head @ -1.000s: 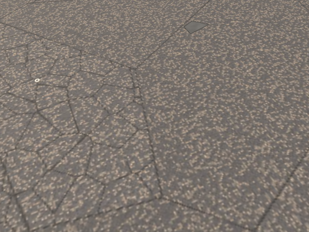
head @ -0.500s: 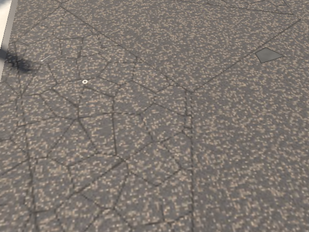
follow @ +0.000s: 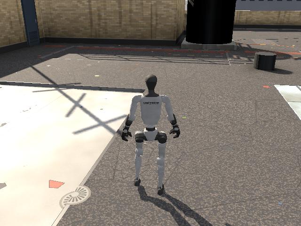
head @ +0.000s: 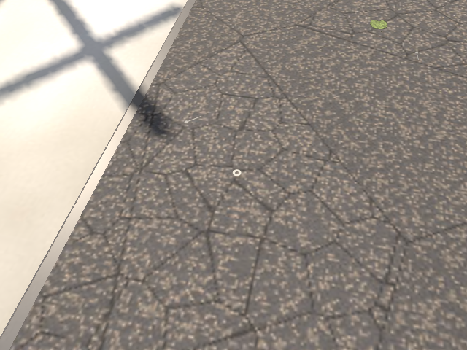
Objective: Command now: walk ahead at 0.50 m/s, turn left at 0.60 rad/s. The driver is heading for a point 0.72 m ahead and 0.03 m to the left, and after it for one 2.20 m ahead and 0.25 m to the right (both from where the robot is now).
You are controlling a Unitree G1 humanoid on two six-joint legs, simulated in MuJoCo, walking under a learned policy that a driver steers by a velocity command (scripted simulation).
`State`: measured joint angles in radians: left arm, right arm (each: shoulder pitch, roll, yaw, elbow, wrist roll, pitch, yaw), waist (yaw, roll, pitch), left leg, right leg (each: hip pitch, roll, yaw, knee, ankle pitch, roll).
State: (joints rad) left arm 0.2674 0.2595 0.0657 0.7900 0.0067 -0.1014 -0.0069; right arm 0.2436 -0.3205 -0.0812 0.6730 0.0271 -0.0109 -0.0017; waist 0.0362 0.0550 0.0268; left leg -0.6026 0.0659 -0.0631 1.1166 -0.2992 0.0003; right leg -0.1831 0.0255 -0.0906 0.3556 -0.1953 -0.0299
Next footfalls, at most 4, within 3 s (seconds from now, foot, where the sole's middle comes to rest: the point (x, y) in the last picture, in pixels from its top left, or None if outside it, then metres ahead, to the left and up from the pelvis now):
0.30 left None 0.31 0.16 -0.78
0.82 right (251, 286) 0.67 0.02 -0.78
1.30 left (189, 214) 0.93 0.24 -0.78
1.82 right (286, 172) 1.13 -0.10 -0.78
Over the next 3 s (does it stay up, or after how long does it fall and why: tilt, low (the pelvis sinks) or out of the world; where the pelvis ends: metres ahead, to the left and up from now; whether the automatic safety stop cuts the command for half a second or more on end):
stays up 1.47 -0.16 -0.01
